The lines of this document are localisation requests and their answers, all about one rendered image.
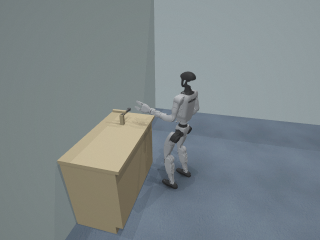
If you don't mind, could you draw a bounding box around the robot left forearm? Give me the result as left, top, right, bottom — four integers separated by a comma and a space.
149, 108, 173, 122

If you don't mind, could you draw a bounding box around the robot right upper arm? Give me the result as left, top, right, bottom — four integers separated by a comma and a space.
192, 90, 200, 113

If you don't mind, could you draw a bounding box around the counter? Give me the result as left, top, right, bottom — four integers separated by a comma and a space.
57, 109, 155, 234

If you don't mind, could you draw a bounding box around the left robot hand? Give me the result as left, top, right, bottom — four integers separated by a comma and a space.
134, 101, 151, 113

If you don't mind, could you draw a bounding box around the robot left shin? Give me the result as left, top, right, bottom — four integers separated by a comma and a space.
164, 157, 175, 184

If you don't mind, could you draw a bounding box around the humanoid robot head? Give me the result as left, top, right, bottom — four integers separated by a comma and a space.
180, 71, 196, 96

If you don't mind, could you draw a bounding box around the robot left upper arm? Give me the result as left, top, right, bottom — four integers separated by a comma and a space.
169, 94, 185, 122

